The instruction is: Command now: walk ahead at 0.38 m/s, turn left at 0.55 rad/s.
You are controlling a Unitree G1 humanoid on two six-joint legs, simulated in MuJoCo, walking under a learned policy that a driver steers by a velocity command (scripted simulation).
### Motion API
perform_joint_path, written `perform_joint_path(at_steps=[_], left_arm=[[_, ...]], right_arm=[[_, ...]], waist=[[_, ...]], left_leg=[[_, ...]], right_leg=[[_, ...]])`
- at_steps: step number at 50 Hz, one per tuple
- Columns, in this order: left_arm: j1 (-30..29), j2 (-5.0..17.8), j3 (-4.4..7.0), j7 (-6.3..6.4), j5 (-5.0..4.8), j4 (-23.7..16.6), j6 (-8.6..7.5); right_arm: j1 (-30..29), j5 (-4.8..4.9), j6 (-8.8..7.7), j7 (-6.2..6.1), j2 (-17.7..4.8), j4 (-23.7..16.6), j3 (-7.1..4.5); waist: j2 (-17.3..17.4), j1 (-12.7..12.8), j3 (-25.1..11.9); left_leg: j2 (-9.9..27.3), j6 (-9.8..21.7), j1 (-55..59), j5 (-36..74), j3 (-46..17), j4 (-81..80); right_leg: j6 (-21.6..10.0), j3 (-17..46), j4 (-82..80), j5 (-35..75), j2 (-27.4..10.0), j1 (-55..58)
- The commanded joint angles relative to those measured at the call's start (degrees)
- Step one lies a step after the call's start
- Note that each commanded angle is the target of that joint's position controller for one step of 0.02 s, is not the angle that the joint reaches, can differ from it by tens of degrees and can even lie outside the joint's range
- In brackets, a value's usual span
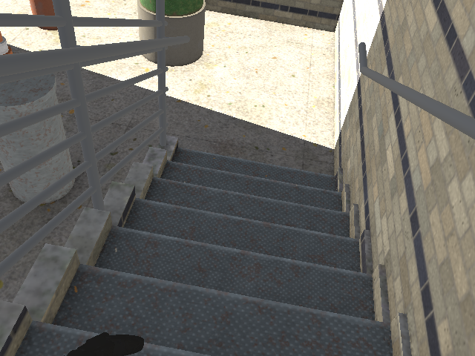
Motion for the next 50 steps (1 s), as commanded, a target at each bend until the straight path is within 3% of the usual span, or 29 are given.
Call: perform_joint_path(at_steps=[1, 3, 5, 6, 7, 8, 9, 10, 11, 13, 16, 18, 20, 22, 23, 27, 28, 30, 31, 32, 33, 34, 36, 38, 39, 40, 44, 46, 50], left_arm=[[-2.21, 5.13, 0.94, -1.33, -1.49, -6.02, -1.46], [5.27, 7.51, 1.71, -1.56, -3.64, -4.37, -1.59], [19.94, 9.34, 3.05, -1.25, -4.9, 0.54, -1.15], [30.07, 8.9, 3.16, -0.71, -4.82, 3.97, -1.1], [37.94, 6.9, 2.73, 0.08, -5.08, 8.21, -1.94], [40.22, 5.44, 0.97, -0.83, -3.53, 9.93, -3.45], [39.75, 4.2, -0.82, -1.58, -4.35, 9.55, -4.64], [35.53, 14.75, 3.26, -1.02, -3.22, 8.56, -6.13], [28.53, 15.88, 4.37, -0.36, -3.58, 7.8, -7.52], [17.13, 11.27, 2.95, -0.77, -0.61, 6.86, -8.17], [15.23, 7.88, 2.2, -1.67, -2.35, 8.08, -8.79], [17.96, 11.2, 3.62, -1.66, -3.87, 9.92, -9.51], [26.09, 12.64, 4.53, -0.6, -5.17, 12.36, -9.55], [33.11, 8.26, 3.96, 0.14, -4.45, 14.08, -8.57], [36.28, 8.55, 4.05, 1.0, -3.98, 15.37, -8.31], [38.75, 8.49, 4.2, 1.58, -2.49, 17.06, -5.82], [35.95, 9.34, 4.38, 1.46, -2.85, 17.22, -5.48], [34.32, 11.53, 4.72, 0.78, -3.21, 16.54, -6.56], [30.64, 11.73, 5.42, 0.47, -4.03, 15.71, -7.77], [31.56, 3.93, 4.09, -0.52, -3.03, 13.89, -8.49], [31.26, 6.96, 5.2, -1.62, -3.86, 12.58, -8.97], [24.54, 10.61, 6.3, -1.03, -2.79, 12.4, -8.99], [21.13, 9.77, 6.68, -0.9, -0.85, 13.78, -9.44], [21.92, 8.12, 6.52, -1.38, 0.93, 15.44, -7.74], [22.17, 7.89, 6.46, -1.77, 0.48, 16.07, -7.15], [19.37, 8.11, 6.6, -2.25, -0.77, 14.95, -6.87], [12.29, 2.89, 4.89, -3.99, -0.58, 13.18, -8.35], [11.33, 2.82, 4.23, -3.49, -1.35, 12.75, -7.42], [3.05, 4.55, 3.46, -2.26, -3.24, 10.74, -7.46]], right_arm=[[-5.0, 0.07, 0.12, 0.29, -12.41, -6.18, -3.87], [-12.91, 0.8, 1.08, 1.02, -13.43, -9.33, -4.37], [-16.75, -0.23, 1.38, 0.94, -12.32, -10.18, -4.7], [-18.23, -1.0, 2.03, 0.31, -10.04, -10.86, -4.44], [-19.08, -1.73, 1.64, -0.04, -3.33, -11.56, -3.24], [-24.05, 0.31, 0.06, 0.58, 3.44, -13.03, -1.03], [-23.19, -0.02, -1.9, 0.74, 6.92, -13.93, 0.44], [-18.88, -0.98, -3.29, 1.77, 2.85, -17.15, -0.88], [-24.11, -2.26, -4.6, 1.13, -1.97, -16.18, -2.07], [-21.17, -2.04, -3.52, 2.32, -6.5, -11.76, -3.28], [-21.01, -0.64, -1.08, 5.51, -4.58, -10.62, -2.68], [-20.05, -1.46, -1.1, 5.44, -4.9, -8.61, -2.66], [-27.35, -2.91, -0.74, 5.0, -3.65, -9.63, -1.55], [-37.21, -0.75, -0.65, 5.32, 0.05, -11.98, 0.03], [-33.54, -0.97, -0.54, 5.01, -0.09, -9.73, -0.62], [-35.42, 0.6, -2.35, 5.31, 2.94, -10.14, 0.94], [-28.89, -0.87, -2.31, 4.87, 1.61, -7.18, 0.36], [-18.03, -0.14, -2.87, 3.21, -0.91, -3.83, -1.18], [-8.62, -0.74, -3.46, 1.92, -4.53, -1.74, -2.32], [-1.23, -1.36, -4.11, 1.44, -7.09, 0.21, -2.72], [1.83, -0.44, -3.88, 2.23, -9.96, 2.83, -4.14], [2.7, -0.03, -4.37, 2.67, -7.11, 5.08, -3.79], [-2.81, 0.6, -5.37, 2.41, -4.5, 5.3, -3.31], [-2.87, 0.2, -4.92, 1.68, -4.26, 6.12, -3.61], [-0.56, -0.4, -4.76, 1.82, -5.5, 6.87, -3.9], [-0.31, 0.14, -5.22, 1.92, -4.57, 7.32, -3.58], [-2.09, 2.68, -6.21, 1.36, -2.95, 9.2, -2.29], [-2.72, 1.89, -6.15, 1.37, -5.18, 9.19, -2.56], [6.28, -1.9, -5.75, 0.57, -5.43, 13.35, -1.7]], waist=[[14.12, 3.62, -1.99], [16.38, 8.36, -4.16], [14.75, 15.48, -1.92], [7.97, 19.48, 0.36], [-4.47, 22.92, 5.06], [-7.8, 21.12, 11.18], [-2.16, 14.96, 13.37], [-14.88, 9.69, 9.15], [-9.78, 9.35, 15.47], [-6.86, 3.07, 14.04], [-3.55, -0.02, 9.13], [-0.02, 0.08, 5.88], [1.42, 5.47, 5.2], [-3.47, 12.84, 8.23], [-8.08, 12.01, 6.11], [-7.15, 14.17, 5.31], [-8.32, 11.52, 1.44], [-4.07, 6.74, -2.75], [-2.19, 1.26, -7.52], [7.86, 2.17, -14.19], [15.64, 1.81, -10.53], [9.7, 0.94, -0.51], [7.06, 4.1, 4.94], [10.04, 6.03, 3.95], [10.71, 5.76, 1.83], [9.35, 6.75, 3.25], [6.83, 6.9, 1.01], [7.77, 7.12, 2.04], [6.18, 0.49, 9.19]], left_leg=[[11.7, 7.57, -0.11, -29.62, -17.43, -20.07], [10.28, 4.66, -8.8, -26.56, -12.03, -21.79], [9.51, 2.85, -17.86, -28.02, -8.43, -16.65], [6.46, 1.88, -25.69, -33.86, -5.17, -5.15], [-0.11, 1.11, -34.35, -39.35, 0.82, 20.81], [-6.28, 0.06, -50.47, -33.83, 4.04, 42.38], [-5.31, 0.68, -59.8, -32.26, 0.4, 53.08], [-7.96, -1.39, -71.03, -28.6, -2.4, 49.66], [-4.18, -3.52, -69.64, -16.85, -5.79, 51.43], [-3.58, -5.95, -49.55, -2.9, -0.63, 52.76], [-0.27, -8.45, -28.11, 9.87, 8.43, 55.25], [2.1, -7.08, -17.81, 17.43, 10.32, 48.21], [5.14, -5.78, -20.52, 19.24, 14.02, 39.62], [6.11, -5.51, -22.35, 11.61, 19.17, 20.78], [7.86, -4.49, -25.01, 13.61, 15.93, 25.19], [4.79, -3.88, -16.25, -10.02, 22.82, 7.92], [5.09, -1.47, -6.58, -0.4, 21.47, 10.6], [3.64, 0.01, 10.22, -10.98, 22.19, -0.79], [9.62, 3.36, 24.43, -9.14, 14.01, -4.61], [25.13, 7.09, 39.97, -11.74, -6.35, -4.3], [30.95, 14.35, 44.72, -8.49, -25.46, -9.61], [28.94, 14.25, 40.87, 2.7, -17.86, -8.16], [24.61, 10.79, 25.69, 13.27, -4.84, -8.64], [21.98, 9.03, 18.08, 21.33, 0.84, -9.86], [20.25, 8.81, 17.27, 22.59, 3.58, -9.34], [17.05, 7.75, 13.42, 20.96, 6.86, -9.17], [9.9, 2.76, -6.09, 4.43, 14.11, -3.61], [11.15, 2.54, -9.53, 3.23, 14.37, 0.22], [14.44, 3.43, 5.98, 9.25, 13.86, 13.55]], right_leg=[[-1.51, -0.16, -17.72, -1.0, -0.85, 12.41], [-4.59, 0.32, -33.9, 1.63, -1.71, 33.89], [-8.08, -4.03, -41.58, 1.0, -4.11, 51.06], [-9.76, -5.3, -49.16, -2.52, -5.12, 60.39], [-11.44, -1.69, -56.89, -14.0, -7.26, 60.38], [-8.75, 10.52, -49.67, -28.24, -10.87, 57.5], [-6.54, 17.42, -46.3, -19.78, -15.35, 51.82], [-12.3, 58.47, -77.12, -59.8, -26.9, 51.86], [-11.43, 61.11, -85.0, -62.26, -27.54, 44.81], [-8.08, 36.73, -75.75, -39.55, -18.18, 24.42], [-12.65, 22.81, -75.56, -23.39, -12.38, 11.16], [-13.32, 16.05, -75.23, -9.84, -11.71, 14.74], [-14.57, 14.41, -74.56, -4.72, -12.27, 29.03], [-14.79, 13.03, -75.95, 3.5, -11.63, 40.4], [-16.2, 15.29, -71.36, 14.3, -15.03, 49.15], [-18.42, 9.72, -65.37, 35.67, -15.53, 54.2], [-18.51, 8.89, -60.77, 45.01, -16.57, 51.69], [-19.66, 7.02, -50.09, 52.7, -16.09, 48.25], [-18.09, 5.5, -37.88, 46.56, -15.09, 38.57], [-16.43, 4.81, -21.43, -2.3, -9.92, 21.79], [-15.12, 5.6, -16.1, -15.08, -1.13, 1.31], [-14.76, 7.91, -16.4, -12.28, -3.8, -5.71], [-12.37, 8.2, -24.55, -8.52, -7.62, 1.54], [-9.71, 4.24, -27.32, -5.63, -7.93, 8.88], [-9.6, 4.49, -25.37, 1.13, -7.64, 10.28], [-9.58, 4.58, -29.99, 10.03, -7.05, 10.56], [-11.92, -2.73, -47.94, 51.27, -3.86, 33.99], [-12.03, -3.22, -47.52, 51.47, -3.26, 38.13], [-11.68, -3.09, -60.39, 40.86, -4.76, 29.23]])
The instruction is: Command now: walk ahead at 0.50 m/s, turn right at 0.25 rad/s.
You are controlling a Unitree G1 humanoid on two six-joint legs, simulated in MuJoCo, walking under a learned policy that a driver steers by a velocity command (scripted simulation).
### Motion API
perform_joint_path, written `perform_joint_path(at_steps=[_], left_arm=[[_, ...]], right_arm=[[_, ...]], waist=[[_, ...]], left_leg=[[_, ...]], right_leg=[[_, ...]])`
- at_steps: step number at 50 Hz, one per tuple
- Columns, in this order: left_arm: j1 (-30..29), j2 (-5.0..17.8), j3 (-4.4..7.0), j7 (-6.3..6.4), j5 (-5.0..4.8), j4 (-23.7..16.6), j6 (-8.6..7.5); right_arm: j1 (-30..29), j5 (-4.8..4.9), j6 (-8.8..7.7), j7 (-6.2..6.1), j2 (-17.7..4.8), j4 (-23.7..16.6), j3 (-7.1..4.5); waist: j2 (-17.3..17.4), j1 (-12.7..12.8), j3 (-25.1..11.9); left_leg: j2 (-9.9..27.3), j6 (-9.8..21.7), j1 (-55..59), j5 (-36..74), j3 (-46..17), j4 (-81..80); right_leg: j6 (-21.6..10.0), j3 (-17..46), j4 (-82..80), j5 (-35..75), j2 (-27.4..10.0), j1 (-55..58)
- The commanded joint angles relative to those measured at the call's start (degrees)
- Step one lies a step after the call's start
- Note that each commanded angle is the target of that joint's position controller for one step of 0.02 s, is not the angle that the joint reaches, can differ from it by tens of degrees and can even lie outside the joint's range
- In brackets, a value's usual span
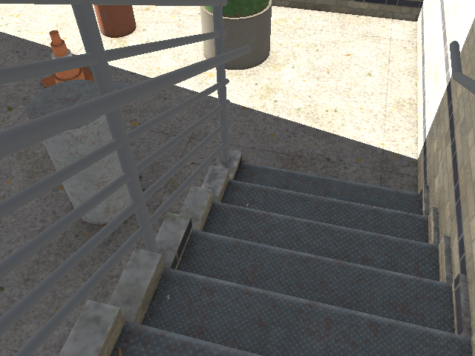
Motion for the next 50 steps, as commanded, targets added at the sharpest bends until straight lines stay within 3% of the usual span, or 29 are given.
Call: perform_joint_path(at_steps=[1, 3, 4, 5, 6, 7, 8, 10, 11, 13, 15, 17, 19, 27, 29, 31, 32, 33, 34, 35, 36, 37, 38, 39, 40, 43, 44, 47, 50], left_arm=[[-1.02, 2.57, -0.55, 0.95, -0.42, -1.39, -0.27], [17.83, 4.47, 0.44, 1.14, 0.58, 5.55, -0.69], [26.49, 6.91, 1.77, 1.05, -0.19, 8.27, -0.05], [28.47, 9.33, 1.56, 0.5, -0.28, 8.88, -0.26], [26.86, 9.75, 2.03, 0.53, -2.17, 6.11, 0.36], [24.07, 9.86, 2.36, 0.65, -2.44, 3.68, 1.2], [19.84, 11.3, 3.07, 1.72, -1.64, 3.26, 1.64], [13.54, 6.08, 0.64, 1.76, -0.1, 1.86, -0.28], [12.42, 6.12, 0.44, 2.16, 0.25, 1.3, -1.86], [12.97, 7.32, 0.68, 2.22, -0.66, 1.06, -2.26], [15.61, 7.58, 1.29, 2.04, -0.71, 1.96, -1.88], [20.46, 3.97, 0.17, 2.96, -1.35, 3.16, -2.45], [22.3, 3.17, 0.1, 3.72, -2.04, 2.88, -3.22], [22.64, 3.08, -0.12, 3.84, 1.23, 3.15, -1.18], [21.57, 2.94, -0.29, 5.31, 1.78, 4.01, 0.32], [21.03, 7.36, 1.01, 4.9, 0.69, 4.1, 0.87], [22.57, 5.55, 1.29, 3.9, -0.16, 3.91, 0.42], [32.13, 2.85, 1.1, 3.86, -3.08, 3.85, 0.1], [31.6, 3.67, 0.31, 4.44, -2.79, 3.71, -0.05], [24.92, 4.98, -0.18, 4.11, -1.98, 0.07, 0.36], [11.56, 7.78, 0.95, 3.82, 1.6, -1.56, 1.39], [8.32, 7.5, 1.21, 3.13, 2.16, -3.54, 1.7], [10.71, 7.36, 1.43, 2.71, 2.6, -1.6, 2.45], [11.01, 5.21, 1.25, 2.6, 3.1, -0.05, 2.95], [9.43, 2.45, 0.76, 1.89, 1.56, -0.11, 3.01], [10.46, -0.05, 0.62, 1.5, 1.46, 2.37, 3.6], [10.44, 0.64, 1.16, 1.4, 1.43, 2.92, 4.54], [-0.54, 0.85, 1.51, 0.94, 1.65, -0.02, 4.86], [-8.01, 0.08, 1.23, 0.44, 1.36, -2.04, 4.17]], right_arm=[[0.98, -2.04, -0.68, -1.3, -5.56, -1.15, -0.05], [-0.5, -2.18, 0.26, -2.05, -5.87, -0.76, 0.23], [-1.47, -1.73, 0.54, -1.37, -5.65, -0.34, -0.68], [5.79, 0.49, 0.15, -0.99, -1.44, -2.35, 0.3], [4.65, 1.0, -0.39, -1.27, -4.59, -4.55, 0.23], [-1.42, -1.05, -0.71, -1.12, -7.13, -6.08, -0.41], [-7.04, -1.59, -0.23, -0.85, -6.46, -8.85, 0.02], [-15.03, -1.85, 1.72, -1.03, -7.99, -9.18, -1.31], [-15.54, -1.43, 2.08, -1.12, -5.29, -9.37, -0.81], [-17.67, -2.5, 3.28, 0.15, -2.26, -8.64, -0.56], [-12.36, -0.99, 3.41, 0.68, -2.99, -6.15, -1.24], [-23.17, -0.89, 2.49, 1.22, -6.18, -9.69, -2.61], [-28.72, -2.57, 1.82, 1.45, -4.56, -10.97, -2.21], [-31.43, 0.16, -0.93, 1.25, -1.77, -15.46, -0.31], [-24.27, 1.13, -1.67, 0.97, -2.32, -14.15, -0.44], [-8.4, 1.41, -1.65, 0.41, -4.47, -10.11, -2.07], [-1.64, 0.4, -0.91, 0.44, -7.86, -8.15, -3.03], [2.78, -0.9, -0.29, 1.1, -9.06, -8.95, -2.8], [4.94, 0.19, -0.05, 2.49, -8.31, -9.81, -2.91], [0.92, 1.0, -0.72, 1.95, -11.92, -10.15, -4.29], [-5.29, 0.52, -0.53, 1.07, -5.24, -11.56, -2.81], [-6.38, -0.25, -1.21, 0.78, -5.45, -11.58, -2.16], [-6.98, -0.98, -2.09, 0.93, -4.47, -10.4, -1.56], [-5.95, -0.32, -3.16, 0.61, -3.2, -8.71, -1.28], [-6.64, 0.65, -3.81, 0.54, -2.04, -8.2, -0.97], [0.62, 0.91, -2.1, 0.4, -5.15, -6.59, -2.02], [1.37, 0.22, -1.74, 0.49, -7.14, -6.8, -2.55], [2.47, 1.34, -0.71, -0.5, -2.8, -6.73, -1.28], [7.19, 0.28, -1.58, -1.13, -2.53, -4.73, -0.77]], waist=[[1.26, -0.2, 7.55], [-1.36, 8.18, 1.24], [-8.61, 12.52, -3.47], [-16.03, 5.75, -10.82], [-10.23, 7.49, -16.07], [-4.45, 9.23, -9.42], [-6.87, 8.05, -6.71], [6.15, 2.94, 6.74], [5.16, 1.1, 9.32], [-1.76, 2.35, 5.34], [-5.86, 1.85, 0.91], [-0.99, 5.35, 3.6], [2.46, 6.67, 3.96], [-5.61, 12.23, 6.86], [-4.87, 10.06, 4.26], [2.37, 2.15, -2.36], [8.24, 1.17, -6.81], [13.97, 3.97, -17.3], [12.75, 1.23, -21.49], [18.32, 1.49, -19.28], [3.9, 0.95, -5.3], [6.83, 0.97, 0.47], [1.44, 5.21, 5.91], [2.54, 6.22, 7.48], [3.21, 8.13, 8.07], [8.93, 6.45, 0.97], [8.51, 7.67, -0.63], [5.06, 5.61, 1.96], [4.49, 3.34, 5.49]], left_leg=[[10.76, 4.67, -7.69, 44.18, -6.29, 5.39], [9.74, 5.04, -5.44, 53.69, -4.13, 30.58], [3.01, 3.41, -17.58, 25.65, 0.71, 56.61], [2.73, 0.8, -42.09, -6.56, 0.2, 70.72], [5.15, 0.59, -51.81, -0.4, -2.87, 69.53], [6.05, -0.13, -58.52, 5.74, -2.65, 66.78], [8.23, -1.68, -60.28, 8.81, -5.32, 57.51], [12.38, -3.72, -50.39, 23.51, -8.94, 34.21], [13.07, -6.38, -42.85, 28.93, -8.97, 22.64], [10.94, -7.0, -31.48, 36.41, -5.25, 10.53], [10.37, -5.34, -26.83, 47.25, -4.21, 13.97], [12.08, -4.7, -41.93, 54.83, -8.72, 6.02], [10.82, -5.03, -41.51, 60.73, -9.43, -1.49], [5.17, -5.42, -23.1, 58.44, -7.34, -21.41], [8.67, -4.57, -17.96, 66.13, -10.08, -33.06], [10.62, -4.21, 3.44, 69.73, -7.06, -37.59], [15.18, -2.79, 19.35, 72.17, -11.48, -27.23], [25.69, -0.15, 38.6, 87.47, -15.64, -1.34], [29.87, 2.5, 38.35, 78.36, -21.39, -2.09], [34.62, 11.1, 30.34, 34.05, -34.62, -18.43], [27.93, 8.9, 12.92, 15.24, -30.86, -28.85], [30.22, 11.1, 1.65, 26.32, -31.71, -29.19], [26.42, 8.59, -9.07, 36.07, -24.45, -28.35], [23.77, 5.65, -14.59, 46.66, -19.43, -26.31], [18.97, 3.37, -23.49, 41.63, -12.17, -26.57], [22.39, 4.98, -11.82, 58.73, -13.59, -22.88], [23.07, 4.07, -9.76, 62.1, -13.23, -19.52], [20.35, 0.65, -4.7, 54.0, -10.15, -17.05], [19.29, -0.89, -1.71, 50.01, -7.66, -13.36]], right_leg=[[-0.02, -1.88, -10.88, -2.04, -0.27, 9.16], [-2.73, -1.78, -21.0, -3.63, -0.61, 22.07], [-5.41, 2.3, -16.92, 1.22, -4.2, 36.53], [-9.11, 10.27, 12.11, 30.53, -13.52, 58.64], [-13.82, 19.57, 9.46, 22.26, -16.64, 63.55], [-17.49, 24.17, -0.26, 0.31, -17.92, 54.16], [-21.78, 36.13, -10.28, -39.05, -22.03, 43.78], [-17.04, 33.63, -13.79, -40.84, -17.22, 18.42], [-16.07, 30.83, -15.16, -31.53, -14.06, 9.36], [-14.39, 22.86, -14.22, -20.65, -6.9, 4.4], [-12.78, 20.2, -10.36, -10.14, -5.82, 6.08], [-12.8, 24.75, -5.68, -26.13, -4.06, 16.85], [-11.75, 26.32, -1.99, -31.95, -2.48, 16.49], [-8.15, 26.14, 11.54, -27.91, 4.26, 12.23], [-7.31, 24.66, 23.71, -27.5, 4.95, 18.51], [-6.46, 18.68, 45.31, -37.18, 6.88, 11.85], [-4.86, 14.5, 62.2, -62.93, 10.17, -2.03], [-2.77, 10.06, 81.93, -80.26, 9.85, -17.76], [-3.19, 7.95, 89.01, -76.94, 5.91, -25.39], [-1.64, 2.76, 86.82, -65.83, 3.82, -32.94], [-1.75, 1.47, 80.72, -54.57, 0.92, -32.73], [-1.15, 3.37, 76.18, -51.12, 0.12, -28.35], [-0.62, 8.33, 60.76, -44.69, -2.42, -21.82], [-0.6, 9.9, 55.96, -39.74, -2.0, -18.26], [1.88, 9.53, 42.68, -32.01, -2.0, -12.09], [2.37, 5.99, 38.35, -29.8, -0.78, -15.29], [0.79, 3.68, 43.01, -24.68, -0.45, -16.6], [-1.4, 6.72, 38.24, -17.18, -1.8, -23.73], [-1.96, 4.13, 29.37, -10.76, -0.24, -27.04]])
Over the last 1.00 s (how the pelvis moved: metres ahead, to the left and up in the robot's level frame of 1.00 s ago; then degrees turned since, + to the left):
0.33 -0.01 -0.06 5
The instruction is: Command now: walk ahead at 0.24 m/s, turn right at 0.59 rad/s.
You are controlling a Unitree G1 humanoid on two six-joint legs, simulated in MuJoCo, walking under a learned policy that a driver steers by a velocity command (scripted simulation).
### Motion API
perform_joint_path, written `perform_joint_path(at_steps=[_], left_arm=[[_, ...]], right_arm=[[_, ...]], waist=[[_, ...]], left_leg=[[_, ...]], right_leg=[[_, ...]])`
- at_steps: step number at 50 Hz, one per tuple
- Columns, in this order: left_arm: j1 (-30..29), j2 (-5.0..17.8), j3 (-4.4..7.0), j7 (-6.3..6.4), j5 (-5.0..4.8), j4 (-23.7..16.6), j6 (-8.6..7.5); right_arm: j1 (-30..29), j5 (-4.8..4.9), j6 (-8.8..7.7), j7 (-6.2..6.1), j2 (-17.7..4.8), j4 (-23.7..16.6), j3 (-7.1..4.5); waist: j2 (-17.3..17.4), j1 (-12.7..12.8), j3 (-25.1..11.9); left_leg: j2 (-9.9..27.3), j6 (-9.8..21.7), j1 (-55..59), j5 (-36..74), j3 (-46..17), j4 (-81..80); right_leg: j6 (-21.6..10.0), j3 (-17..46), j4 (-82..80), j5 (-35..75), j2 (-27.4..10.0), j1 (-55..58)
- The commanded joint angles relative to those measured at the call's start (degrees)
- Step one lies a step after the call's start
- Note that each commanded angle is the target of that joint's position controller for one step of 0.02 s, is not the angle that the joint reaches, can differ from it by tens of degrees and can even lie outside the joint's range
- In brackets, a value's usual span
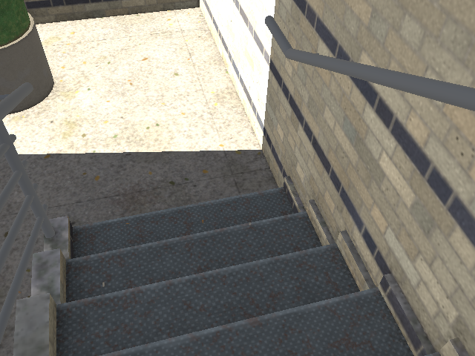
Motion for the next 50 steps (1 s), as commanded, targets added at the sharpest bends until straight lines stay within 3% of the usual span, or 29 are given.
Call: perform_joint_path(at_steps=[1, 2, 4, 6, 8, 10, 12, 13, 14, 15, 16, 17, 18, 19, 20, 21, 23, 26, 30, 35, 40, 43, 44, 45, 46, 47, 48, 49, 50], left_arm=[[-6.13, 0.09, -0.27, 0.29, 0.07, -4.26, 0.01], [-7.85, 0.94, -0.42, 0.34, -0.34, -5.14, -0.27], [-14.13, 1.47, -0.99, -0.15, -0.84, -7.63, -0.73], [-13.95, -0.75, -1.81, -2.5, -1.33, -7.64, -2.41], [-10.48, -0.52, -2.07, -2.51, -2.16, -6.58, -2.83], [-1.48, 2.22, -1.31, -0.53, -1.4, -3.81, -3.66], [15.04, 6.27, 0.6, 0.52, -0.5, 1.4, -3.26], [15.86, 8.51, 1.41, 0.89, 0.82, 3.32, -3.57], [19.55, 11.53, 1.3, -0.23, -0.04, 1.6, -3.49], [19.69, 10.57, 1.07, -0.45, -3.09, 1.06, -2.89], [13.99, 7.33, 0.28, 0.33, -4.28, -0.73, -2.77], [10.24, 4.54, -0.64, 1.35, -3.67, -1.22, -3.5], [5.94, 1.78, -2.05, 2.15, -2.63, -2.21, -4.29], [5.63, 2.31, -2.4, 2.66, -1.65, -1.28, -4.95], [4.36, 2.71, -2.9, 2.85, -1.34, -1.65, -5.35], [2.66, 3.84, -2.74, 3.04, -1.56, -1.73, -5.91], [6.55, 4.31, -3.34, 3.32, -2.23, -0.99, -5.33], [8.89, 3.96, -3.64, 4.06, -2.12, -2.26, -3.91], [10.65, 4.13, -3.41, 5.11, -2.3, -4.56, -1.97], [12.93, 6.59, -2.17, 6.09, -0.84, -6.2, -2.12], [8.36, 8.53, -0.86, 4.72, -0.08, -10.94, -1.32], [6.06, 9.72, 0.33, 5.03, -0.75, -13.1, -0.44], [7.05, 7.73, 0.45, 5.06, -0.2, -12.67, 0.19], [4.48, 1.12, -1.12, 4.5, 0.12, -14.87, 0.59], [-5.64, 4.57, -0.68, 3.4, 0.98, -21.62, -1.22], [-6.59, 5.74, -0.48, 2.69, 0.83, -21.9, -2.76], [-4.94, 3.92, -1.35, 2.09, 0.85, -21.74, -3.24], [-2.28, 3.06, -1.82, 1.83, 1.6, -20.12, -3.08], [1.17, 3.07, -1.83, 1.53, 2.45, -18.36, -2.81]], right_arm=[[4.29, 0.14, -1.6, -1.03, -4.59, -1.4, -0.34], [3.69, -0.04, -1.5, -1.48, -4.54, -1.31, -0.16], [5.13, -2.3, -1.08, -1.16, -5.32, -1.51, -0.34], [2.33, -1.33, 0.86, -1.75, -2.94, -1.7, 0.62], [0.63, -1.0, 2.38, -2.44, -4.51, -1.26, 0.38], [0.63, -1.35, 2.16, -2.12, -6.59, -0.83, -0.18], [-2.11, -1.01, 2.64, -2.02, -7.84, -0.48, -0.79], [0.56, 0.29, 2.63, -1.77, -4.97, -0.5, -1.05], [5.3, 2.35, 3.09, -2.01, -1.23, -3.15, -0.2], [1.79, 1.91, 3.63, -2.03, -3.71, -5.19, 0.24], [-0.94, -0.32, 4.55, -1.83, -3.92, -5.57, 0.59], [-3.32, -1.93, 5.33, -1.5, -3.55, -4.91, 0.93], [-3.91, -2.5, 5.92, -1.15, -3.92, -3.68, 0.94], [-6.21, -3.39, 6.7, -1.22, -3.3, -3.73, 0.78], [-7.1, -3.13, 7.4, -0.87, -3.38, -3.68, 0.52], [-9.73, -3.45, 7.77, -0.74, -1.49, -4.82, 0.84], [-13.05, -2.81, 8.21, 0.42, -2.9, -6.5, -0.17], [-18.75, -1.67, 9.13, 1.29, -2.25, -9.05, -0.66], [-25.91, -1.85, 9.62, 2.13, -2.13, -13.74, -0.55], [-30.28, -2.77, 8.12, 1.87, -1.84, -19.12, 0.93], [-28.21, -0.2, 9.38, 3.08, -3.86, -21.71, 1.67], [-15.66, 1.39, 9.38, 3.56, -5.78, -18.39, 0.81], [-10.09, 1.23, 8.17, 3.53, -6.96, -16.49, 0.31], [-6.87, 1.27, 6.94, 3.62, -9.87, -18.35, 0.56], [-4.89, 1.34, 7.24, 1.63, -17.16, -20.18, -0.94], [-5.19, -1.34, 7.16, -0.39, -16.84, -18.8, -1.01], [-10.52, -2.16, 7.02, -1.39, -14.75, -18.97, -0.63], [-14.73, -2.84, 6.98, -1.21, -12.4, -20.27, -0.22], [-17.87, -1.78, 6.54, -0.34, -9.75, -21.8, 0.3]], waist=[[6.95, -0.07, 5.43], [6.32, 0.1, 6.33], [6.09, -4.07, 8.51], [6.15, -4.84, 7.0], [7.85, -2.73, 5.81], [3.82, 0.21, 2.68], [4.23, 8.45, -1.37], [-5.91, 6.76, -1.07], [-7.73, 4.22, -10.03], [-4.7, 7.02, -20.94], [-2.8, 5.15, -16.93], [-1.76, 2.97, -13.56], [2.35, 1.23, -10.77], [0.82, 1.14, -7.12], [4.54, -0.88, -3.88], [1.53, -1.29, -2.42], [-0.26, 0.24, -6.2], [-4.35, 1.76, -5.17], [-3.42, 2.62, -2.06], [-3.12, 4.02, -1.35], [-6.61, 2.87, -4.93], [-1.6, -1.59, -3.81], [7.51, -3.4, -0.45], [18.78, -4.55, 3.31], [15.91, -8.74, 3.24], [12.85, -5.68, 5.37], [13.84, -1.25, 4.28], [13.03, 1.34, 0.64], [11.96, 3.59, -1.67]], left_leg=[[14.83, 0.05, 6.87, 40.15, -14.08, -5.71], [14.34, -0.28, 4.96, 37.27, -12.55, -5.02], [13.49, -0.12, 5.74, 33.59, -7.94, -3.83], [10.19, -0.72, -1.66, 28.75, -3.57, 0.17], [11.97, 0.2, -1.75, 30.23, -3.82, 5.02], [12.43, 0.84, 0.39, 37.95, -2.46, 18.62], [10.77, 1.58, -6.13, 34.21, -2.27, 40.58], [1.69, -0.29, -19.76, -12.0, 3.25, 60.95], [0.15, -1.78, -39.75, -27.56, -4.35, 73.67], [3.18, -2.97, -41.67, -23.83, -8.5, 72.71], [3.86, -3.48, -41.21, -12.87, -10.71, 67.43], [4.17, -3.91, -37.58, -8.42, -10.77, 64.21], [2.91, -4.54, -31.3, 1.72, -12.21, 56.71], [1.74, -5.05, -27.5, 6.68, -14.46, 54.18], [2.16, -5.16, -21.3, 13.27, -15.03, 45.01], [0.83, -5.65, -22.11, 16.0, -14.03, 42.72], [-1.25, -5.43, -26.8, 15.12, -15.2, 39.91], [-2.03, -5.59, -33.44, 16.1, -16.65, 36.27], [-2.92, -6.47, -38.44, 14.82, -16.35, 39.05], [-0.82, -5.77, -36.09, 12.92, -12.75, 28.75], [0.03, -1.78, -17.92, 6.51, -7.53, 14.79], [-2.67, 1.36, 3.9, 5.74, -3.3, -4.35], [-1.2, 1.72, 10.51, 3.92, -10.61, -13.87], [15.26, 3.79, 15.31, -4.35, -39.35, -15.49], [24.76, 9.3, 15.06, 10.17, -61.95, -28.2], [23.03, 10.87, 11.87, 11.32, -59.35, -27.93], [18.73, 10.06, 7.91, 11.39, -49.03, -24.63], [13.97, 8.68, 3.46, 12.94, -40.78, -21.56], [9.9, 7.43, -3.05, 12.32, -35.53, -21.21]], right_leg=[[-0.08, -0.58, -5.82, 4.95, 0.27, -10.75], [0.8, -0.46, -11.17, 8.46, 0.05, -8.13], [1.53, -8.82, -21.73, 12.02, -0.13, -5.47], [2.29, -10.63, -34.29, 18.51, 0.09, 11.26], [1.64, -9.55, -35.95, 18.45, -0.54, 17.88], [0.68, -10.26, -41.22, 18.75, 0.51, 27.4], [-1.42, -6.96, -48.8, 15.4, -1.07, 46.39], [-2.39, -1.61, -46.29, 34.59, -6.58, 57.22], [-9.12, 10.69, -21.79, 75.08, -21.7, 76.38], [-14.33, 15.94, -26.55, 68.4, -27.05, 77.62], [-17.53, 17.54, -36.51, 29.62, -25.96, 63.3], [-17.4, 19.01, -42.2, 11.09, -25.36, 52.86], [-15.72, 14.95, -45.67, -0.41, -21.73, 41.46], [-14.31, 13.59, -46.18, -1.72, -21.0, 30.9], [-12.02, 9.87, -48.92, -3.78, -18.7, 21.47], [-11.32, 8.46, -47.54, -4.0, -17.71, 18.28], [-8.48, 9.08, -45.82, -10.87, -15.51, 25.28], [-5.25, 8.42, -46.82, -22.61, -14.53, 29.49], [-6.44, 8.9, -48.3, -35.86, -15.46, 28.79], [-8.44, 6.87, -49.28, -36.33, -16.56, 31.28], [-7.35, -0.07, -48.13, -34.69, -16.77, 26.13], [-2.82, -6.52, -39.78, -40.7, -13.24, 16.63], [0.49, -12.23, -25.23, -44.93, -8.48, 8.09], [4.23, -14.71, 1.2, -54.61, -1.7, -16.83], [6.88, -2.33, 2.26, -53.91, 5.13, -30.21], [7.94, 3.0, 5.33, -45.51, 4.07, -29.83], [8.19, 1.54, 9.66, -37.89, 4.03, -27.35], [8.91, -0.95, 15.76, -31.62, 4.39, -22.83], [9.68, -2.67, 20.07, -25.55, 4.3, -16.83]])
Over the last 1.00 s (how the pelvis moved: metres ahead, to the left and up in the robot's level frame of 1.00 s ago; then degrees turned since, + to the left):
0.53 -0.03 -0.29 -32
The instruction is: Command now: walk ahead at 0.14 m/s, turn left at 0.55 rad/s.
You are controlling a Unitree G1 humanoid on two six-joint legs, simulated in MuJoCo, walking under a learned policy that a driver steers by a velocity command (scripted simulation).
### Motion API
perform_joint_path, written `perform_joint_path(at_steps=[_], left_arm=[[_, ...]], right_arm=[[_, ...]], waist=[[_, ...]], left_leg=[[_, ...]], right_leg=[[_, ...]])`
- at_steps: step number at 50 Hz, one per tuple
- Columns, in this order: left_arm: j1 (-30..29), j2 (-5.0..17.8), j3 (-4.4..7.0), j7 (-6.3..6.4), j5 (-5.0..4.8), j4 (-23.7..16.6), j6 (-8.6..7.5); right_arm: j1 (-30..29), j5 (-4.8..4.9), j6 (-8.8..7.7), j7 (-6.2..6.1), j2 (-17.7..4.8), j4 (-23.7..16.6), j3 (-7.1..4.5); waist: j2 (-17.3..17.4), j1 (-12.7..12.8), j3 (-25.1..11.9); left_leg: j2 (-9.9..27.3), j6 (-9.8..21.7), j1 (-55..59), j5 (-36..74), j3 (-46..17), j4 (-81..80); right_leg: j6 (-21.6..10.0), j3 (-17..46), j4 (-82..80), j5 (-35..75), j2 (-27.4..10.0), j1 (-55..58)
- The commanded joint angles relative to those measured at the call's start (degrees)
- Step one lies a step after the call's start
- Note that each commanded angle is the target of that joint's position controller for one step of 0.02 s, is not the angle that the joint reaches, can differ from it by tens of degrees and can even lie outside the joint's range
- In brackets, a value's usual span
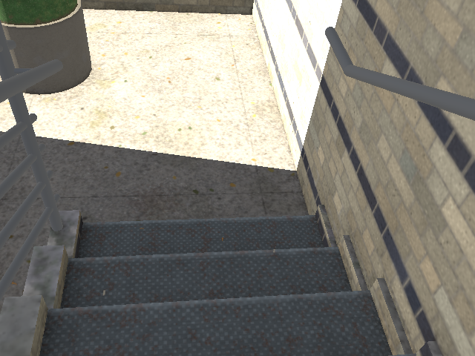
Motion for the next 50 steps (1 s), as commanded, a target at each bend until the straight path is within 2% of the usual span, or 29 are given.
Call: perform_joint_path(at_steps=[1, 3, 7, 9, 10, 12, 14, 15, 16, 17, 18, 19, 20, 21, 22, 24, 27, 29, 32, 35, 38, 41, 43, 44, 45, 46, 47, 48, 50], left_arm=[[-2.97, 1.51, -0.36, -1.25, 1.03, -6.25, -1.09], [-4.79, -0.48, -1.12, -1.79, 0.18, -7.84, 1.04], [-7.6, -2.1, -2.52, -1.81, -0.2, -10.81, 1.17], [-8.92, 0.24, -2.13, -1.75, 0.37, -11.23, 0.17], [-10.61, 1.01, -2.23, -1.83, -0.78, -10.81, 0.2], [-9.1, 1.21, -1.95, -2.71, -1.03, -8.3, -0.75], [-6.91, 1.63, -1.79, -2.9, -2.08, -7.07, -1.23], [-7.5, 0.22, -2.13, -3.02, -2.99, -7.25, -1.42], [-6.11, -0.86, -2.34, -2.86, -3.85, -6.74, -1.63], [-0.05, -1.25, -1.93, -2.25, -4.17, -4.32, -1.61], [7.63, -0.09, -1.35, -1.33, -3.38, -1.96, -2.32], [13.72, 3.5, -1.04, -0.68, -2.71, -1.34, -3.47], [17.82, 10.94, 0.75, -0.74, -1.97, -0.88, -4.1], [19.0, 9.38, 1.13, -0.71, -3.34, 2.6, -4.63], [16.97, 6.15, 0.32, -0.32, -3.14, 2.7, -5.13], [11.63, 4.35, -0.06, -0.63, -2.79, 2.75, -5.76], [12.91, 4.06, 0.0, -1.58, -2.41, 5.9, -6.74], [14.73, 3.65, -0.03, -1.71, -3.03, 7.34, -7.2], [22.23, 2.07, -0.43, -0.65, -3.91, 11.56, -7.81], [22.62, 1.54, -1.19, 0.12, -3.12, 12.92, -7.95], [24.61, 0.53, -1.58, 0.45, -2.92, 15.72, -6.87], [28.4, 1.74, -1.88, 2.54, -0.33, 18.92, -3.8], [28.57, 3.56, -1.58, 1.89, -0.67, 19.9, -3.06], [29.8, 3.2, -0.74, 0.7, -2.25, 20.06, -3.43], [35.46, -1.14, -1.81, 1.13, -5.73, 19.6, -4.64], [32.04, 3.22, -0.99, 1.58, -4.91, 17.83, -5.02], [25.0, 3.45, -1.14, 1.01, -4.48, 14.05, -4.78], [16.41, 5.21, -0.15, 0.96, -2.01, 12.53, -4.58], [15.06, 4.82, 0.85, 0.11, -0.45, 14.76, -3.71]], right_arm=[[-5.82, 0.28, -1.66, -0.19, -7.83, -5.64, -2.45], [-3.34, 1.31, -2.73, 0.07, -7.04, -4.95, -2.35], [3.35, 1.52, -3.47, -1.12, -8.7, -3.78, -3.35], [4.35, 2.01, -3.55, -0.91, -10.89, -3.04, -4.77], [3.74, 2.65, -3.75, -0.92, -11.24, -3.42, -5.39], [1.69, 1.88, -4.31, -0.05, -11.71, -4.85, -5.69], [0.26, 1.54, -4.03, 1.53, -10.33, -7.02, -5.74], [1.82, 1.04, -3.09, 1.88, -10.92, -7.2, -5.85], [4.32, 0.95, -2.06, 1.22, -10.66, -5.87, -6.08], [3.59, 0.98, -1.73, 0.86, -10.09, -4.73, -5.79], [3.59, 0.92, -1.56, 0.63, -7.99, -3.83, -5.16], [6.12, 1.08, -2.33, 1.01, -0.3, -3.48, -3.73], [-1.8, 2.88, -3.6, 0.75, -4.92, -8.74, -5.29], [-9.46, 0.76, -4.27, 0.76, -9.81, -8.53, -6.7], [-9.76, 0.61, -4.67, 1.19, -10.88, -6.4, -7.24], [-4.3, 0.28, -3.91, 2.28, -8.67, -1.36, -6.53], [-3.49, -0.21, -2.94, 3.21, -6.79, 1.49, -6.13], [-6.66, 0.14, -3.03, 3.45, -8.31, 2.18, -6.6], [-18.89, -0.61, -3.79, 3.92, -4.81, 0.65, -4.76], [-20.46, -0.91, -5.29, 5.73, -1.08, 2.57, -3.22], [-23.84, -0.1, -6.07, 4.42, -1.5, 2.51, -2.47], [-17.31, 0.07, -6.84, 2.01, -2.45, 6.21, -2.54], [-0.88, -1.07, -6.82, 0.95, -4.12, 13.04, -3.65], [7.67, -1.75, -6.6, 1.37, -7.17, 15.66, -4.51], [13.34, -0.58, -6.66, 2.15, -7.97, 14.88, -5.01], [15.43, 2.57, -6.46, 2.59, -7.86, 15.41, -5.2], [11.36, 2.12, -6.59, 1.35, -11.17, 15.06, -6.23], [6.53, 1.83, -6.21, -0.06, -7.2, 14.55, -5.4], [-1.48, 0.17, -7.69, -0.09, -5.41, 13.89, -4.31]], waist=[[12.14, 3.74, -0.35], [9.59, 3.6, -0.05], [6.5, 1.14, 1.53], [7.88, 0.5, 1.29], [9.58, -0.54, 0.49], [14.49, -0.15, -3.66], [13.45, 0.05, -2.83], [11.11, -0.49, 1.51], [11.1, -1.26, 5.23], [10.25, 1.99, 6.22], [5.55, 5.61, 4.92], [-5.32, 4.93, 0.91], [-14.85, 6.92, 2.74], [-6.42, 7.11, 10.05], [-2.83, 5.59, 11.04], [-4.96, 0.82, 9.5], [-4.71, -1.32, 5.44], [-1.85, -1.59, 4.31], [-1.38, 3.02, 7.87], [0.28, 5.38, 4.89], [0.07, 8.39, 8.25], [4.06, 8.48, 9.22], [7.25, 1.43, 5.37], [12.71, -0.95, -1.66], [13.08, -2.61, -16.73], [5.81, -6.06, -22.01], [12.02, -5.73, -15.91], [6.86, -4.56, -5.44], [-0.12, 1.65, 5.98]], left_leg=[[9.46, 7.27, 1.19, 0.6, -20.31, -20.4], [7.48, 7.93, -4.31, -8.87, -20.27, -21.65], [7.64, 10.05, 3.51, -6.57, -23.5, -21.95], [8.03, 10.65, 5.54, -3.93, -24.3, -23.63], [6.71, 10.35, 5.97, -1.43, -20.71, -22.3], [7.28, 11.4, 1.81, 9.69, -19.56, -18.35], [7.79, 12.33, -0.11, 9.09, -21.26, -14.61], [6.21, 12.5, -0.91, 3.49, -22.21, -14.89], [6.77, 12.13, -1.45, -1.73, -26.58, -14.67], [6.78, 11.47, -5.58, -4.62, -28.01, -11.57], [3.34, 9.95, -12.86, -7.23, -26.09, -1.15], [-2.34, 6.49, -18.72, -15.58, -14.74, 18.01], [-11.43, 5.48, -38.95, -19.49, -13.45, 23.07], [-7.09, 4.76, -46.79, -12.22, -16.24, 25.44], [-6.66, 3.73, -43.85, -6.03, -15.76, 25.71], [-2.26, 1.94, -29.13, 0.94, -9.8, 24.97], [-2.83, 1.7, -19.2, 14.78, -7.44, 26.44], [-1.53, 1.64, -21.28, 23.25, -9.1, 19.67], [-2.14, 1.13, -19.6, 37.05, -2.94, 3.23], [-0.91, 2.28, -7.15, 53.15, 2.89, -5.05], [1.33, 1.02, -5.71, 48.74, 5.91, -11.88], [4.48, 1.45, -4.76, 42.55, 3.96, -24.66], [4.69, 2.41, 12.92, 41.07, 6.69, -29.78], [11.22, 5.71, 36.92, 57.24, 0.42, -17.94], [25.25, 13.91, 62.37, 77.54, -12.68, 6.54], [26.33, 17.21, 63.13, 66.83, -17.25, 4.2], [29.69, 23.91, 55.47, 27.72, -26.23, -8.41], [25.99, 21.23, 39.94, 7.93, -24.78, -17.42], [21.46, 15.16, 8.29, 13.3, -17.45, -20.58]], right_leg=[[2.79, -0.6, 16.88, 12.06, 1.42, -14.53], [4.11, -1.62, 24.51, 15.1, 1.89, -12.69], [5.29, -0.63, 18.11, 17.74, -0.37, -16.2], [4.25, 1.66, 2.01, 22.03, -2.81, -9.14], [2.65, 0.61, -6.9, 25.79, -2.96, -2.92], [0.65, -1.73, -4.36, 28.84, -1.11, 12.17], [-0.76, -1.66, -9.89, 19.2, -0.98, 17.9], [-0.42, -3.31, -22.16, 1.73, 1.06, 18.36], [-0.59, -0.63, -33.39, -12.54, 1.32, 22.4], [-1.0, -1.66, -39.15, -9.86, 1.81, 30.75], [-2.35, 1.76, -44.58, -5.64, -1.27, 42.55], [-4.22, 18.19, -49.54, -16.49, -15.62, 50.31], [-8.74, 50.21, -57.39, -16.06, -25.73, 54.83], [-8.19, 49.97, -56.75, -10.1, -25.24, 52.11], [-6.35, 39.76, -53.81, -3.74, -22.33, 48.22], [-5.89, 24.18, -55.26, 10.55, -17.03, 37.29], [-7.3, 10.89, -51.89, 35.81, -12.69, 31.63], [-6.26, 5.5, -48.37, 32.09, -9.83, 35.65], [-7.18, 2.55, -46.5, 25.15, -7.84, 33.16], [-8.01, 1.84, -40.79, 20.88, -6.73, 28.86], [-8.47, 3.18, -33.24, 25.98, -6.0, 30.32], [-9.88, 6.38, -20.23, 35.31, -7.63, 41.14], [-11.16, 5.13, 0.76, 38.79, -6.72, 35.97], [-8.83, 0.45, 21.72, 6.58, -1.04, 16.34], [-6.52, 3.26, 39.66, -28.48, 0.4, -3.66], [-6.57, 5.64, 40.07, -23.46, -1.39, -9.48], [-5.8, 3.25, 37.47, -15.58, -2.91, -19.71], [-5.35, 1.18, 29.52, -8.55, -5.11, -19.51], [-4.6, 6.07, 8.11, 6.07, -6.85, 0.56]])
Over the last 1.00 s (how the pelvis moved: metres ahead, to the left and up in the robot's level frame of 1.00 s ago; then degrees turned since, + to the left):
0.18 0.00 -0.15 7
